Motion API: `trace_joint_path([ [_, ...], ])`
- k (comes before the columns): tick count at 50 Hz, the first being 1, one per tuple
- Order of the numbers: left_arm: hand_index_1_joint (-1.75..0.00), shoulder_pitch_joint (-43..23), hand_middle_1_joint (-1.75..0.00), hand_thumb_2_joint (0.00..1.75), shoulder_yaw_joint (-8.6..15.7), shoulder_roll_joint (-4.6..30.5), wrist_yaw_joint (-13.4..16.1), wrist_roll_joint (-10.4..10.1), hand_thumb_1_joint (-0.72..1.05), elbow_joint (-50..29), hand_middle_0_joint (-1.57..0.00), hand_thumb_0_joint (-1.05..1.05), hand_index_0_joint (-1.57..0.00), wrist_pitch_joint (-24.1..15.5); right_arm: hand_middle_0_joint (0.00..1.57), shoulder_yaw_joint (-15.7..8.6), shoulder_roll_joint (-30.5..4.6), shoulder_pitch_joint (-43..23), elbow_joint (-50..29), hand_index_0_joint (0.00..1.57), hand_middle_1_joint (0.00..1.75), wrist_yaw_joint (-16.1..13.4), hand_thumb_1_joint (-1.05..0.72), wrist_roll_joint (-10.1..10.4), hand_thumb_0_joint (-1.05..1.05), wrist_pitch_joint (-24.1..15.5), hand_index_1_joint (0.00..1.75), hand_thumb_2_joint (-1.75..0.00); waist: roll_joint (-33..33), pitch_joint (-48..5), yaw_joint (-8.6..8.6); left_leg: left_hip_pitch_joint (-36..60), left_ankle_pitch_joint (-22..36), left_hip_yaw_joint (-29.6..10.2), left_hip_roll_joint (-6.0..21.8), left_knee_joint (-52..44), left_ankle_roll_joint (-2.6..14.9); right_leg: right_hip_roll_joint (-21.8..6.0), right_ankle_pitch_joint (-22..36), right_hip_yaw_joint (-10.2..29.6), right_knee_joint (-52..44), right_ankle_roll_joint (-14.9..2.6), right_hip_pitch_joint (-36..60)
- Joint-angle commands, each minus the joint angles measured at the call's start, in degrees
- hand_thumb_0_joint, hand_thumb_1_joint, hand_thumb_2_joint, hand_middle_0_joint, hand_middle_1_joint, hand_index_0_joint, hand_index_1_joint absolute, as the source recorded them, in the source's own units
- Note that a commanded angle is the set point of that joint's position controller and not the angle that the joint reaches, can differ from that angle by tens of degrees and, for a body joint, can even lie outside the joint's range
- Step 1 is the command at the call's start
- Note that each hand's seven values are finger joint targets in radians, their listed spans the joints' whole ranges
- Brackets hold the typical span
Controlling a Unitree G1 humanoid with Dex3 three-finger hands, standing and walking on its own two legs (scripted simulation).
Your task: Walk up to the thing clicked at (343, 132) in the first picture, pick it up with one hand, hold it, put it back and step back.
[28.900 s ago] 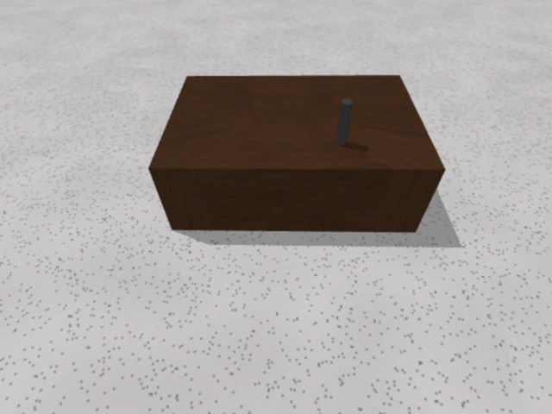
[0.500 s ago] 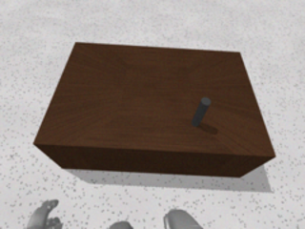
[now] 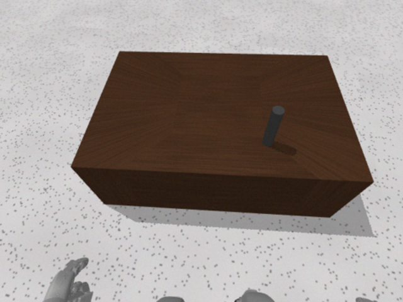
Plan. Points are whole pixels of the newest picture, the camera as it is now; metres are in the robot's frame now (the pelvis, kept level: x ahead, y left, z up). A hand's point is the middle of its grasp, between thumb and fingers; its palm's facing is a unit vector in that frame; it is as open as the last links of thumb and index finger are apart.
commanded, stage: step back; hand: right
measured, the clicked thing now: (272, 127) +0.72 -0.21 -0.27
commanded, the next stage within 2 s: none
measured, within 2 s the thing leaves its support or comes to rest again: neither
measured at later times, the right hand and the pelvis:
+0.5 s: hand out of the picture -0.04 -0.30 -0.14, palm faces +0.04 +0.92 -0.39, open 7.4 cm; pelvis -0.15 -0.03 +0.00, yaw -5 degrees
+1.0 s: hand out of the picture -0.19 -0.29 -0.13, palm faces -0.01 +0.91 -0.41, open 7.4 cm; pelvis -0.30 -0.03 +0.00, yaw -4 degrees
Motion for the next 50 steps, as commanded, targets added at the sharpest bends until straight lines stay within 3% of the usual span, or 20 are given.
trace_joint_path([
  [1,-0.3,1.25,-0.3,0.9,2.76,9.52,0.19,-0.64,0.9,-4.62,-0.2,0.0,-0.2,-0.29,0.2,-5.19,-17.4,2.64,-4.44,0.2,0.3,-0.09,-0.9,-1.6,0.0,-1.81,0.3,-0.9,10.41,-14.34,-0.71,10.25,23.07,-22.9,19.4,-18.51,9.81,4.37,-7.35,4.55,10.61,-1.96,-6.16],
  [2,-0.3,-2.5,-0.3,0.9,4.23,11.93,1.2,-0.24,0.9,-4.34,-0.2,0.0,-0.2,-0.26,0.2,-5.81,-20.33,2.82,-4.97,0.2,0.3,0.18,-0.9,-1.16,0.0,-1.73,0.3,-0.9,12.99,-13.09,-3.85,1.24,28.46,-28.87,26.98,-20.0,17.36,6.39,-22.36,6.93,23.49,-0.93,-3.12],
  [6,-0.3,4.52,-0.3,0.9,4.59,11.95,0.72,-0.74,0.9,-0.47,-0.2,0.0,-0.2,-0.12,0.2,-3.88,-12.82,-3.81,-6.38,0.2,0.3,-0.69,-0.9,-1.23,0.0,-1.93,0.3,-0.9,6.43,-9.03,1.66,1.7,31.84,-11.81,17.02,-15.68,12.45,7.07,-13.29,10.68,35.59,-0.51,-6.32],
  [13,-0.3,4.76,-0.3,0.9,4.23,10.87,-0.11,-0.02,0.9,-0.76,-0.2,0.0,-0.2,-0.57,0.2,-4.35,-12.41,0.29,-7.38,0.2,0.3,-0.73,-0.9,-0.91,0.0,-1.44,0.3,-0.9,8.88,-12.44,-2.16,10.59,28.98,-9.52,17.14,-13.44,14.19,4.1,-13.63,6.02,18.63,2.58,-3.79],
  [17,-0.3,10.65,-0.3,0.9,4.15,10.41,-0.43,0.07,0.9,2.2,-0.2,0.0,-0.2,-1.16,0.2,-4.69,-14.45,-1.66,-8.65,0.2,0.3,-0.21,-0.9,-1.0,0.0,-0.26,0.3,-0.9,12.07,-16.59,-0.32,7.53,24.89,-8.48,16.47,-10.28,11.47,1.76,-7.84,0.15,-2.97,0.47,7.26],
  [19,-0.3,14.49,-0.3,0.9,4.45,10.78,-0.27,0.66,0.9,4.51,-0.2,0.0,-0.2,-1.68,0.2,-4.25,-13.81,-2.94,-8.83,0.2,0.3,-0.06,-0.9,-0.25,0.0,0.61,0.3,-0.9,9.97,-16.3,1.74,0.3,18.83,-7.07,13.44,-6.06,7.38,1.39,2.07,-0.8,-16.04,-1.25,14.21],
  [20,-0.3,13.39,-0.3,0.9,5.4,14.28,-0.36,1.72,0.9,3.8,-0.2,0.0,-0.2,-2.01,0.2,-3.62,-11.41,-2.48,-9.31,0.2,0.3,0.12,-0.9,0.18,0.0,0.67,0.3,-0.9,1.37,-12.77,1.27,-9.81,7.96,-6.08,7.39,-0.76,3.75,-4.55,-2.72,10.98,-16.9,-3.5,14.63],
  [21,-0.3,10.39,-0.3,0.9,6.83,20.5,-0.57,1.42,0.9,1.78,-0.2,0.0,-0.2,-1.89,0.2,-3.08,-8.44,-5.01,-10.71,0.2,0.3,-0.25,-0.9,0.83,0.0,0.32,0.3,-0.9,-14.5,-9.43,2.57,-15.87,-7.78,-1.51,-3.69,11.08,-0.05,-16.58,-2.89,26.36,-22.08,-10.87,7.45],
  [22,-0.3,6.83,-0.3,0.9,7.08,23.18,-0.33,1.77,0.9,-0.01,-0.2,0.0,-0.2,-1.99,0.2,-3.98,-10.72,-6.13,-9.94,0.2,0.3,-1.05,-0.9,0.15,0.0,0.53,0.3,-0.9,-15.85,-6.36,3.7,-13.47,-13.19,-6.0,-2.05,23.83,-1.21,-24.51,1.12,33.63,-23.83,-17.58,-3.02],
  [24,-0.3,-1.7,-0.3,0.9,5.28,17.12,0.49,1.05,0.9,-2.18,-0.2,0.0,-0.2,-2.49,0.2,-3.98,-11.67,-0.95,-7.32,0.2,0.3,-0.9,-0.9,1.03,0.0,0.49,0.3,-0.9,-6.6,-5.27,-1.65,-12.28,-6.98,-9.77,-3.39,31.8,-0.55,-17.52,13.99,18.61,-17.45,-14.09,-2.45],
  [26,-0.3,-2.25,-0.3,0.9,5.23,15.2,0.85,1.55,0.9,-2.37,-0.2,0.0,-0.2,-2.47,0.2,-3.34,-10.71,1.64,-6.24,0.2,0.3,-1.02,-0.9,1.3,0.0,-0.28,0.3,-0.9,-8.81,-8.56,-2.08,-12.14,-5.26,-6.4,-3.77,30.6,-1.07,-13.27,23.95,10.51,-11.82,-11.86,4.27],
  [29,-0.3,2.96,-0.3,0.9,4.68,14.13,1.26,1.61,0.9,-1.82,-0.2,0.0,-0.2,-2.01,0.2,-2.6,-9.26,0.08,-6.79,0.2,0.3,-0.91,-0.9,0.35,0.0,-0.44,0.3,-0.9,-10.34,-9.16,1.68,-13.41,-6.99,-3.12,-2.24,19.28,-1.5,-12.52,28.67,9.29,-9.18,-11.29,12.92],
  [32,-0.3,3.67,-0.3,0.9,4.46,14.47,1.46,1.01,0.9,-1.86,-0.2,0.0,-0.2,-1.29,0.2,-2.74,-8.99,0.92,-6.44,0.2,0.3,-0.64,-0.9,-0.31,0.0,-0.8,0.3,-0.9,-12.18,-11.1,2.24,-10.3,-6.77,0.45,-0.09,4.68,-0.85,-13.81,31.02,10.79,-6.34,-10.94,17.29],
  [35,-0.3,1.9,-0.3,0.9,3.55,13.94,1.04,-0.08,0.9,-2.96,-0.2,0.0,-0.2,-0.26,0.2,-3.66,-9.98,6.49,-4.07,0.2,0.3,-0.51,-0.9,-0.7,0.0,-1.37,0.3,-0.9,-8.37,-14.44,-0.18,2.58,13.84,1.44,1.28,-15.23,0.8,-10.63,24.7,8.13,1.71,-6.7,12.24],
  [36,-0.3,3.03,-0.3,0.9,2.93,11.79,0.77,-0.22,0.9,-3.25,-0.2,0.0,-0.2,-0.09,0.2,-4.65,-13.14,6.02,-4.28,0.2,0.3,-0.61,-0.9,-1.31,0.0,-1.63,0.3,-0.9,0.09,-15.84,0.57,7.97,24.12,-12.29,10.97,-15.28,4.39,-5.8,12.81,5.41,7.52,-3.72,3.48],
  [37,-0.3,1.2,-0.3,0.9,2.81,10.95,0.98,-0.87,0.9,-4.06,-0.2,0.0,-0.2,-0.11,0.2,-5.42,-19.64,2.52,-5.63,0.2,0.3,-0.03,-0.9,-0.75,0.0,-1.37,0.3,-0.9,11.58,-14.73,0.17,4.72,32.09,-24.85,22.22,-16.7,13.35,3.47,-13.64,-1.41,15.85,-1.04,-2.69],
  [38,-0.3,-1.89,-0.3,0.9,3.88,12.73,1.65,-0.3,0.9,-3.42,-0.2,0.0,-0.2,0.1,0.2,-6.0,-21.07,3.06,-5.91,0.2,0.3,-0.04,-0.9,-1.11,0.0,-1.59,0.3,-0.9,11.72,-13.78,-2.91,-1.68,32.57,-30.85,26.3,-18.54,18.65,3.65,-22.53,5.63,27.24,-0.7,-1.2],
  [41,-0.3,2.32,-0.3,0.9,3.89,12.08,1.17,-1.27,0.9,-0.21,-0.2,0.0,-0.2,0.48,0.2,-3.83,-14.4,-1.97,-5.72,0.2,0.3,-0.94,-0.9,-1.4,0.0,-1.55,0.3,-0.9,4.95,-11.5,1.58,-0.63,34.2,-13.37,17.59,-14.06,13.32,5.44,-15.46,10.02,35.24,-1.7,-3.73],
  [46,-0.3,2.62,-0.3,0.9,3.53,10.91,0.46,-0.05,0.9,0.12,-0.2,0.0,-0.2,-0.66,0.2,-3.76,-12.32,0.95,-6.24,0.2,0.3,-0.67,-0.9,-1.56,0.0,-0.76,0.3,-0.9,8.72,-12.39,-1.43,9.0,36.41,-11.45,16.59,-10.97,14.23,3.53,-15.91,4.47,18.39,1.56,-3.88],
  [50,-0.3,6.29,-0.3,0.9,3.56,10.67,0.22,0.15,0.9,2.42,-0.2,0.0,-0.2,-1.41,0.2,-3.84,-14.15,-0.5,-6.96,0.2,0.3,-0.15,-0.9,-1.03,0.0,0.45,0.3,-0.9,11.67,-16.89,-0.34,7.87,31.59,-9.96,15.61,-8.55,11.66,2.3,-8.0,-0.77,-2.56,0.24,5.89],
])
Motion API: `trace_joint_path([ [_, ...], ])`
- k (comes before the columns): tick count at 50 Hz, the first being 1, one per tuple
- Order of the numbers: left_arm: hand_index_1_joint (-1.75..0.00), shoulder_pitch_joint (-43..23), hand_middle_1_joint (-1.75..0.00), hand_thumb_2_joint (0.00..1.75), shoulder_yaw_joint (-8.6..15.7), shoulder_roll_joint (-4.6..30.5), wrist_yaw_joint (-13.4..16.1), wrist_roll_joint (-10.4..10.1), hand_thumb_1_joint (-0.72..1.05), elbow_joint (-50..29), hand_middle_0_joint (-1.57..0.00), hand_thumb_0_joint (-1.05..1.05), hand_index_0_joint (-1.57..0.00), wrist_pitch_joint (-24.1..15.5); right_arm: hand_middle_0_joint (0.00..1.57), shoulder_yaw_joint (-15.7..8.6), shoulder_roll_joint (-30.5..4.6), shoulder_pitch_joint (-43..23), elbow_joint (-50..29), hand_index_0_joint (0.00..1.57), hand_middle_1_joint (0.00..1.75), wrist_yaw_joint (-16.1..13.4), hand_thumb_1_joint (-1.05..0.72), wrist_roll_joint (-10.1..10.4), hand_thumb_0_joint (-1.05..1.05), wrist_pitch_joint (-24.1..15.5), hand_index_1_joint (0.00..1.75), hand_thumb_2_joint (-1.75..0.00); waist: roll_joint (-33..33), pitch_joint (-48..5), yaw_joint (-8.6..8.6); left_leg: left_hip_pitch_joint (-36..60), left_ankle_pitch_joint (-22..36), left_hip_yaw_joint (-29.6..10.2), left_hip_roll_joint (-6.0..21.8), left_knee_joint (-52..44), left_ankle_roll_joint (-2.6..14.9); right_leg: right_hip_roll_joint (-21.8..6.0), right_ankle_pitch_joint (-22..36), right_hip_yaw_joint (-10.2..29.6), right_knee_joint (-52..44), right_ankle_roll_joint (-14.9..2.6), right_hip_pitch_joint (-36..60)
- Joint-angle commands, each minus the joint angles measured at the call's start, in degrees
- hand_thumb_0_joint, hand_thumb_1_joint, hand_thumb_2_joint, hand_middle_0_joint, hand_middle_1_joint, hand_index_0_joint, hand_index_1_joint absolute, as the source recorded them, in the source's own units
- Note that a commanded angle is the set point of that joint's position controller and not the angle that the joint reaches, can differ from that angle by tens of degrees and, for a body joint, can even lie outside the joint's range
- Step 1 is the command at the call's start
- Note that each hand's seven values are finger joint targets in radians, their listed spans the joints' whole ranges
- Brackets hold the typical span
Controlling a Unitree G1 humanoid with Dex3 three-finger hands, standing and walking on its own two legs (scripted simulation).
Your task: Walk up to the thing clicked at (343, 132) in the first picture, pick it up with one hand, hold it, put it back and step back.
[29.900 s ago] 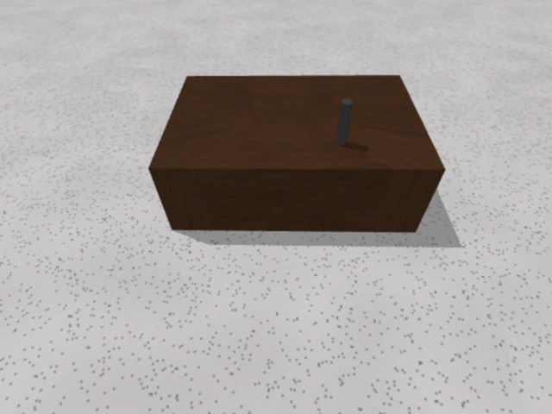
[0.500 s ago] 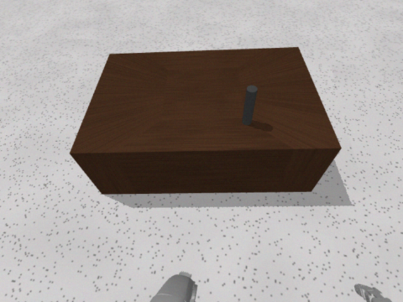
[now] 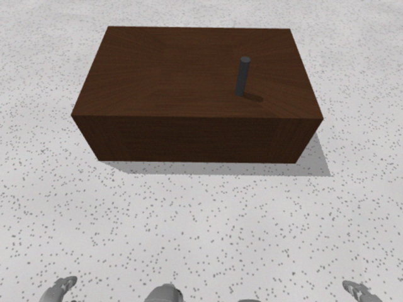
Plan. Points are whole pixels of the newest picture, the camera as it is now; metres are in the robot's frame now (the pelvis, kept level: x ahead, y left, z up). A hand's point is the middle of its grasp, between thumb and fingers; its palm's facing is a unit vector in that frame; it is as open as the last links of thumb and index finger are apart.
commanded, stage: step back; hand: right
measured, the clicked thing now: (242, 77) +1.04 -0.12 -0.27
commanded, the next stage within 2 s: stand in 1.34 s
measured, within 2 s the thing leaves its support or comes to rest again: neither
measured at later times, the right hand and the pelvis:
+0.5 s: hand out of the picture -0.05 -0.26 -0.15, palm faces -0.14 +0.92 -0.37, open 7.4 cm; pelvis -0.15 -0.01 +0.00, yaw +6 degrees
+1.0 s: hand out of the picture -0.04 -0.25 -0.14, palm faces -0.11 +0.92 -0.37, open 7.4 cm; pelvis -0.15 +0.01 +0.00, yaw +4 degrees
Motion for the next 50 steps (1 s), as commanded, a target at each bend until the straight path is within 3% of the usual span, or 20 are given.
trace_joint_path([
  [1,-0.3,7.53,-0.3,0.9,2.98,9.32,0.22,0.64,0.9,-0.4,-0.2,0.0,-0.2,-2.31,0.2,-4.2,-16.37,-0.13,-3.95,0.2,0.3,-0.71,-0.9,0.85,0.0,0.71,0.3,-0.9,12.39,-17.03,0.84,12.15,17.66,-11.01,10.37,-4.17,9.54,-0.67,11.46,-5.77,-24.82,-1.49,7.01],
  [3,-0.3,9.79,-0.3,0.9,4.13,13.46,0.36,1.85,0.9,0.5,-0.2,0.0,-0.2,-2.9,0.2,-2.93,-12.26,-0.78,-4.62,0.2,0.3,-0.38,-0.9,1.5,0.0,0.96,0.3,-0.9,2.94,-14.0,1.38,-3.22,-0.92,-9.54,2.97,3.37,3.52,-7.94,11.33,7.38,-30.23,-4.36,12.59],
  [4,-0.3,6.99,-0.3,0.9,5.92,20.39,0.15,1.78,0.9,-0.89,-0.2,0.0,-0.2,-2.63,0.2,-2.65,-9.64,-3.44,-6.09,0.2,0.3,-1.18,-0.9,1.71,0.0,0.68,0.3,-0.9,-13.53,-10.59,3.6,-10.12,-19.86,-5.26,-8.4,15.77,-0.16,-22.01,16.68,23.11,-34.8,-12.67,4.97],
  [5,-0.3,3.36,-0.3,0.9,6.12,22.44,0.42,1.97,0.9,-2.79,-0.2,0.0,-0.2,-2.96,0.2,-3.8,-11.79,-4.24,-5.72,0.2,0.3,-1.88,-0.9,1.36,0.0,1.04,0.3,-0.9,-13.76,-7.06,3.89,-7.96,-24.41,-10.23,-5.63,28.16,-1.48,-29.4,18.31,30.88,-36.93,-19.19,-5.93],
  [8,-0.3,-5.53,-0.3,0.9,3.82,14.24,1.28,1.8,0.9,-4.28,-0.2,0.0,-0.2,-3.29,0.2,-3.29,-12.02,1.9,-1.83,0.2,0.3,-1.66,-0.9,2.16,0.0,0.9,0.3,-0.9,-3.65,-6.7,-2.71,-6.49,-16.1,-10.55,-8.8,35.85,-1.26,-17.31,38.07,7.48,-26.74,-12.43,-2.32],
  [15,-0.3,5.51,-0.3,0.9,4.34,14.54,1.36,1.98,0.9,-2.21,-0.2,0.0,-0.2,-3.31,0.2,-2.97,-10.84,-0.96,-2.22,0.2,0.3,-0.94,-0.9,0.43,0.0,-0.39,0.3,-0.9,-10.08,-10.8,4.35,-6.81,-19.85,-2.85,-4.6,12.33,-2.2,-18.49,26.85,10.03,-25.06,-12.84,15.16],
  [19,-0.3,-0.01,-0.3,0.9,3.25,15.14,0.55,1.2,0.9,-2.45,-0.2,0.0,-0.2,-2.75,0.2,-4.09,-11.07,8.01,3.49,0.2,0.3,-0.21,-0.9,0.55,0.0,-1.11,0.3,-0.9,-10.21,-11.32,-0.88,13.74,-10.66,2.12,-4.3,-8.75,0.72,-16.56,12.58,7.03,-24.52,-9.02,0.94],
  [20,-0.3,2.38,-0.3,0.9,2.1,12.59,0.47,1.22,0.9,-1.98,-0.2,0.0,-0.2,-2.58,0.2,-4.65,-12.33,8.52,4.27,0.2,0.3,-0.16,-0.9,-0.03,0.0,-1.39,0.3,-0.9,-4.01,-11.14,-1.29,19.58,-12.12,-3.9,-2.11,-12.49,1.79,-13.83,7.37,4.55,-19.17,-6.41,-6.41],
  [21,-0.3,1.5,-0.3,0.9,1.04,8.85,0.26,0.48,0.9,-2.29,-0.2,0.0,-0.2,-2.82,0.2,-5.34,-16.37,7.81,3.81,0.2,0.3,-0.08,-0.9,-0.9,0.0,-1.79,0.3,-0.9,10.93,-10.65,-1.95,19.54,-25.89,-26.57,11.67,-19.9,7.33,-6.26,-1.78,-1.67,-9.0,-2.34,-16.67],
  [22,-0.3,-3.19,-0.3,0.9,2.58,12.64,0.7,0.54,0.9,-1.75,-0.2,0.0,-0.2,-2.81,0.2,-5.49,-20.01,4.52,2.81,0.2,0.3,0.26,-0.9,-0.3,0.0,-1.83,0.3,-0.9,10.45,-7.29,-3.77,3.76,-37.2,-32.7,18.62,-24.4,14.11,-4.83,-5.95,-1.79,-0.22,-1.3,-11.1],
  [25,-0.3,1.78,-0.3,0.9,2.37,11.31,-0.72,-0.14,0.9,2.44,-0.2,0.0,-0.2,-3.2,0.2,-3.23,-13.54,-2.81,2.06,0.2,0.3,-0.16,-0.9,-0.61,0.0,-3.41,0.3,-0.9,4.62,-4.57,1.13,1.25,-22.3,-17.89,10.06,-20.44,9.0,-3.79,5.23,1.87,3.19,-1.91,-5.54],
  [32,-0.3,5.3,-0.3,0.9,2.26,9.56,-0.96,1.03,0.9,6.01,-0.2,0.0,-0.2,-5.46,0.2,-3.82,-13.21,-0.83,2.99,0.2,0.3,0.79,-0.9,-0.35,0.0,-2.23,0.3,-0.9,8.49,-5.45,0.65,2.09,-22.01,-10.78,7.69,-14.45,6.31,-1.53,9.48,-6.06,-30.03,-2.52,9.59],
  [33,-0.3,6.87,-0.3,0.9,2.65,10.51,-0.53,1.48,0.9,6.97,-0.2,0.0,-0.2,-6.1,0.2,-3.3,-11.13,-0.1,2.94,0.2,0.3,0.82,-0.9,0.09,0.0,-2.12,0.3,-0.9,5.39,-7.58,1.48,-0.31,-17.47,-8.6,5.9,-9.26,4.4,-2.8,11.54,-2.26,-32.51,-3.52,16.06],
  [35,-0.3,6.74,-0.3,0.9,3.95,17.61,-0.41,2.19,0.9,7.11,-0.2,0.0,-0.2,-6.8,0.2,-3.15,-9.45,-1.9,2.94,0.2,0.3,0.61,-0.9,0.43,0.0,-2.21,0.3,-0.9,-8.28,-5.2,2.89,-4.82,-20.81,-2.67,-3.56,9.18,-0.23,-19.83,-15.6,24.67,-40.45,-11.94,6.79],
  [36,-0.3,3.65,-0.3,0.9,3.92,17.16,-0.43,1.9,0.9,5.69,-0.2,0.0,-0.2,-7.16,0.2,-3.58,-10.79,-0.62,3.49,0.2,0.3,0.63,-0.9,0.23,0.0,-2.4,0.3,-0.9,-4.89,-2.2,1.61,-4.89,-18.84,-5.77,-1.75,12.38,-0.51,-22.6,-14.98,26.62,-40.6,-13.96,3.97],
  [43,-0.3,-0.69,-0.3,0.9,2.28,13.62,-0.6,0.99,0.9,4.46,-0.2,0.0,-0.2,-6.67,0.2,-3.4,-8.62,4.5,6.7,0.2,0.3,1.1,-0.9,0.39,0.0,-4.05,0.3,-0.9,-6.98,-8.7,-1.5,10.45,-7.7,1.16,-2.1,-6.65,-0.59,-14.69,15.65,5.53,-30.49,-8.88,2.58],
  [45,-0.3,0.44,-0.3,0.9,0.57,10.33,-0.84,0.75,0.9,4.51,-0.2,0.0,-0.2,-6.08,0.2,-4.26,-9.92,5.28,7.73,0.2,0.3,0.42,-0.9,-0.18,0.0,-4.29,0.3,-0.9,-1.8,-10.28,-2.23,20.15,-0.79,-3.44,-0.3,-12.01,0.44,-10.61,20.37,0.62,-22.59,-5.59,-3.72],
  [47,-0.3,1.72,-0.3,0.9,0.13,8.79,-0.61,-0.62,0.9,5.49,-0.2,0.0,-0.2,-5.22,0.2,-4.33,-15.18,1.98,6.39,0.2,0.3,0.1,-0.9,0.06,0.0,-4.73,0.3,-0.9,7.84,-10.67,-0.42,14.01,-12.52,-23.32,15.6,-19.75,8.83,-3.52,2.66,-4.84,-13.87,-1.89,-4.3],
  [48,-0.3,1.09,-0.3,0.9,0.74,11.14,-0.53,-0.08,0.9,6.09,-0.2,0.0,-0.2,-5.14,0.2,-4.57,-15.73,0.5,6.48,0.2,0.3,0.26,-0.9,0.15,0.0,-4.48,0.3,-0.9,6.05,-8.84,-0.64,8.37,-14.84,-22.26,15.73,-19.41,10.75,-4.87,-0.12,-3.02,-11.82,-2.24,-0.22],
  [50,-0.3,2.36,-0.3,0.9,0.23,9.07,-0.63,-0.13,0.9,7.0,-0.2,0.0,-0.2,-5.55,0.2,-3.44,-13.61,-2.32,6.35,0.2,0.3,0.2,-0.9,0.11,0.0,-4.39,0.3,-0.9,7.53,-7.85,1.1,9.3,-5.51,-15.38,11.93,-16.27,7.7,-5.06,5.4,-3.26,-20.15,-2.86,2.07],
])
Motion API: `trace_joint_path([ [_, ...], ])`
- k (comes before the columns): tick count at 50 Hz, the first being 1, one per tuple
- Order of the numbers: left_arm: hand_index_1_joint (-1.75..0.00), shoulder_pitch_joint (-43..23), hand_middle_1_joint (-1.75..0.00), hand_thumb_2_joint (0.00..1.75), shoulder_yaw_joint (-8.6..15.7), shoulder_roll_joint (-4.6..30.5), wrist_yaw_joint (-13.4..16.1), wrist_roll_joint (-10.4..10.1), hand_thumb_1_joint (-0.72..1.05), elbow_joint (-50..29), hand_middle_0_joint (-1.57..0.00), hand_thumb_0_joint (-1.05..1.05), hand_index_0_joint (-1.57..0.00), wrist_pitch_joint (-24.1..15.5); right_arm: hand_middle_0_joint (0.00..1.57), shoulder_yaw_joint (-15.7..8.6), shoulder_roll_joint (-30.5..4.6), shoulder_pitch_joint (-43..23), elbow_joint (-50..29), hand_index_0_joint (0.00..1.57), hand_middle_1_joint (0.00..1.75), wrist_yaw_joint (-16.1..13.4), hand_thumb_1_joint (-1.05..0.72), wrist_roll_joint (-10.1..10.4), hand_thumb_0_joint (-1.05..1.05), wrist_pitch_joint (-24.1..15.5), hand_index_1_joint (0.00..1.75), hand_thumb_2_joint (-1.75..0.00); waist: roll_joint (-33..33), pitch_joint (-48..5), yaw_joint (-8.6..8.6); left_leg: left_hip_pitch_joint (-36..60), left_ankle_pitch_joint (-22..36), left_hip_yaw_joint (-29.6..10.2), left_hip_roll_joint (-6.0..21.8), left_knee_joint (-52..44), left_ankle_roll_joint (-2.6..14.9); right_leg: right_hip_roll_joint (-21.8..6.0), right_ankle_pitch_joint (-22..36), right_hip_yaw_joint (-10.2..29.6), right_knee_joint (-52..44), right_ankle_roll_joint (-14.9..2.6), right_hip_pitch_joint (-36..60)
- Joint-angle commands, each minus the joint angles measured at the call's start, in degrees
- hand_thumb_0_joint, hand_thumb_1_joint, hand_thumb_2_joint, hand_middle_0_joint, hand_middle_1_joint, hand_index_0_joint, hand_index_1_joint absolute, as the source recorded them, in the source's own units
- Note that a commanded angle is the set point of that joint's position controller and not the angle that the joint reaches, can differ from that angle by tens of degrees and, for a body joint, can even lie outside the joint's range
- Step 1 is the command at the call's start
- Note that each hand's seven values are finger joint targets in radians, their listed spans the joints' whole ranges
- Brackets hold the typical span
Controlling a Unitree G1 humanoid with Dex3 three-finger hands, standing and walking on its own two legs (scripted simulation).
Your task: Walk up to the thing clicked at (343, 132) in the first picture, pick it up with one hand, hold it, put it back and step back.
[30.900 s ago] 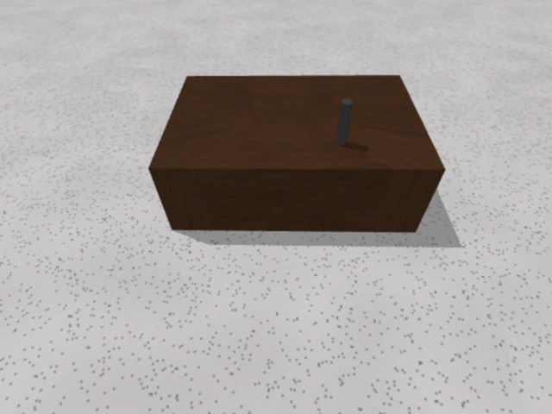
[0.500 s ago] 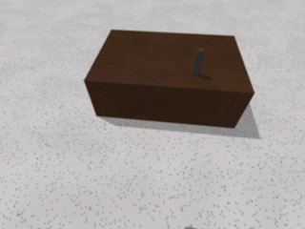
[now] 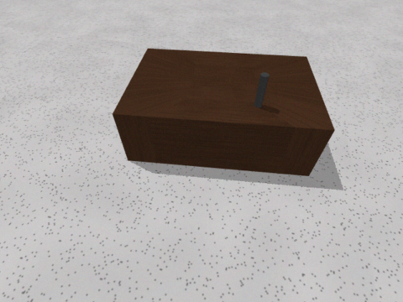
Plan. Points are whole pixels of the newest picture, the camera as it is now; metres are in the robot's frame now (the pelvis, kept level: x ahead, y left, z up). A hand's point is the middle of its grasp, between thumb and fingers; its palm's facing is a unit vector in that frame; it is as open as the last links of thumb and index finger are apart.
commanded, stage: step back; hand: right
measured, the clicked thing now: (261, 90) +1.18 -0.21 -0.28
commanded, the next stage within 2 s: stand in 0.34 s
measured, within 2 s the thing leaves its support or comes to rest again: neither
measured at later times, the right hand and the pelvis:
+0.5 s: hand out of the picture +0.13 -0.25 -0.14, palm faces +0.01 +0.94 -0.34, open 7.4 cm; pelvis +0.03 +0.00 +0.01, yaw -1 degrees
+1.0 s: hand out of the picture +0.08 -0.26 -0.14, palm faces +0.00 +0.94 -0.33, open 7.4 cm; pelvis +0.01 +0.00 +0.02, yaw -1 degrees
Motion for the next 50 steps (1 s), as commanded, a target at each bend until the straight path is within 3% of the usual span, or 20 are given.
trace_joint_path([
  [1,-0.3,-1.34,-0.3,0.9,1.86,9.79,0.69,-0.29,0.9,-2.32,-0.2,0.0,-0.2,-2.5,0.2,-2.07,-13.91,-6.84,-4.83,0.2,0.3,-1.1,-0.9,0.54,0.0,-1.3,0.3,-0.9,9.14,-2.01,0.45,-0.17,4.43,-12.54,12.2,-11.74,5.41,-0.45,7.73,0.09,-11.14,-1.28,2.41],
  [2,-0.3,0.34,-0.3,0.9,2.36,10.85,0.92,-0.26,0.9,-1.42,-0.2,0.0,-0.2,-2.98,0.2,-1.45,-12.5,-7.74,-4.69,0.2,0.3,-1.03,-0.9,1.08,0.0,-1.14,0.3,-0.9,8.91,-3.77,1.2,-0.63,8.72,-9.37,10.1,-8.56,3.39,-1.21,13.68,2.13,-13.18,-1.26,6.25],
  [3,-0.3,-0.62,-0.3,0.9,2.62,12.5,1.05,0.01,0.9,-0.92,-0.2,0.0,-0.2,-3.24,0.2,-1.19,-11.18,-7.69,-4.6,0.2,0.3,-1.0,-0.9,1.36,0.0,-0.94,0.3,-0.9,4.98,-4.17,0.47,-2.52,8.18,-7.05,7.27,-5.44,2.03,-3.09,16.43,5.62,-13.97,-2.15,7.78],
  [4,-0.3,-2.68,-0.3,0.9,2.89,14.14,0.94,0.16,0.9,-1.48,-0.2,0.0,-0.2,-3.36,0.2,-1.06,-10.93,-6.01,-4.21,0.2,0.3,-1.03,-0.9,1.39,0.0,-0.84,0.3,-0.9,2.37,-3.48,-0.95,-2.8,3.51,-5.32,5.13,-5.13,1.09,-5.38,15.89,8.69,-14.32,-3.17,7.19],
  [5,-0.3,-4.64,-0.3,0.9,2.87,14.64,0.92,0.14,0.9,-2.01,-0.2,0.0,-0.2,-3.33,0.2,-1.01,-10.58,-4.48,-3.27,0.2,0.3,-1.13,-0.9,1.15,0.0,-0.92,0.3,-0.9,0.75,-3.5,-1.85,-0.12,3.73,-4.38,4.75,-4.96,0.75,-7.13,16.64,10.13,-13.65,-4.2,5.52],
  [6,-0.3,-6.05,-0.3,0.9,2.45,13.81,0.95,-0.09,0.9,-2.41,-0.2,0.0,-0.2,-3.2,0.2,-1.23,-11.24,-4.48,-2.43,0.2,0.3,-1.17,-0.9,0.86,0.0,-1.01,0.3,-0.9,1.53,-3.93,-2.23,2.39,6.1,-4.67,5.12,-6.13,1.08,-6.85,18.65,8.91,-13.1,-3.92,3.91],
  [8,-0.3,-6.65,-0.3,0.9,2.02,12.28,1.13,-0.44,0.9,-2.02,-0.2,0.0,-0.2,-3.03,0.2,-1.49,-11.87,-5.2,-1.6,0.2,0.3,-1.25,-0.9,1.13,0.0,-1.44,0.3,-0.9,2.82,-6.18,-1.76,5.12,16.73,-5.85,7.36,-7.13,2.2,-4.32,25.01,4.15,-10.45,-2.65,5.78],
  [10,-0.3,-6.47,-0.3,0.9,1.74,11.69,1.26,-0.37,0.9,-1.45,-0.2,0.0,-0.2,-2.93,0.2,-1.36,-11.84,-5.94,-1.31,0.2,0.3,-1.35,-0.9,1.31,0.0,-1.47,0.3,-0.9,1.99,-6.98,-1.24,6.61,22.73,-5.54,7.72,-6.4,3.07,-3.52,27.27,2.84,-10.23,-1.84,6.36],
  [16,-0.3,-8.2,-0.3,0.9,1.63,11.82,1.44,-0.27,0.9,-0.74,-0.2,0.0,-0.2,-2.47,0.2,-1.42,-11.52,-7.89,-0.49,0.2,0.3,-1.56,-0.9,1.3,0.0,-0.99,0.3,-0.9,1.26,-7.01,-1.22,5.49,19.07,-4.29,7.22,-7.3,2.62,-3.96,27.09,3.2,-10.9,-1.88,8.67],
  [17,-0.3,-9.14,-0.3,0.9,0.76,10.11,1.26,-1.04,0.9,0.62,-0.2,0.0,-0.2,-2.15,0.2,-0.46,-11.25,-7.28,-0.06,0.2,0.3,-1.51,-0.9,2.17,0.0,-1.12,0.3,-0.9,1.02,-7.07,-2.17,7.51,23.3,-6.51,8.22,-10.49,2.23,-4.49,29.62,3.98,-12.97,-0.89,8.3],
  [20,-0.3,-9.72,-0.3,0.9,0.49,10.07,1.28,-0.99,0.9,1.13,-0.2,0.0,-0.2,-1.99,0.2,-0.24,-11.61,-8.15,0.71,0.2,0.3,-1.47,-0.9,2.16,0.0,-1.29,0.3,-0.9,2.2,-7.63,-2.27,11.38,28.19,-5.7,8.3,-10.61,1.49,-4.69,32.26,3.61,-15.11,-0.09,9.0],
  [32,-0.3,-11.3,-0.3,0.9,0.17,10.13,1.03,-0.62,0.9,3.65,-0.2,0.0,-0.2,-2.25,0.2,0.62,-11.16,-9.99,2.9,0.2,0.3,-1.35,-0.9,2.21,0.0,-1.12,0.3,-0.9,2.41,-7.67,-2.5,12.45,20.57,-4.59,8.32,-15.18,0.41,-5.63,28.51,4.04,-20.95,0.29,11.06],
  [34,-0.3,-12.01,-0.3,0.9,0.37,10.56,1.05,-0.48,0.9,3.79,-0.2,0.0,-0.2,-2.1,0.2,0.7,-11.23,-9.4,3.31,0.2,0.3,-1.39,-0.9,2.08,0.0,-0.99,0.3,-0.9,1.96,-6.25,-2.77,10.08,15.65,-4.69,8.08,-16.82,0.24,-5.35,24.24,3.93,-21.71,0.33,10.99],
  [36,-0.3,-11.3,-0.3,0.9,0.25,10.25,0.97,-0.36,0.9,4.12,-0.2,0.0,-0.2,-2.16,0.2,0.67,-11.36,-9.63,3.33,0.2,0.3,-1.34,-0.9,2.08,0.0,-1.05,0.3,-0.9,1.82,-6.85,-2.58,11.59,17.42,-4.77,8.35,-16.46,0.39,-5.61,25.25,4.0,-21.7,0.15,10.38],
  [42,-0.3,-11.04,-0.3,0.9,0.29,10.31,0.85,-0.47,0.9,4.53,-0.2,0.0,-0.2,-1.99,0.2,0.75,-11.62,-8.69,4.11,0.2,0.3,-1.27,-0.9,1.87,0.0,-0.94,0.3,-0.9,1.72,-4.24,-2.65,8.87,9.61,-5.32,7.92,-18.33,0.09,-5.29,18.41,4.13,-23.1,0.14,8.76],
  [50,-0.3,-9.82,-0.3,0.9,0.15,10.39,0.75,-0.44,0.9,4.68,-0.2,0.0,-0.2,-2.0,0.2,0.86,-11.62,-7.38,4.5,0.2,0.3,-1.09,-0.9,1.77,0.0,-0.94,0.3,-0.9,1.03,-4.28,-2.78,9.3,8.6,-5.72,8.02,-18.28,0.28,-5.24,17.13,4.23,-23.25,-0.01,7.12],
])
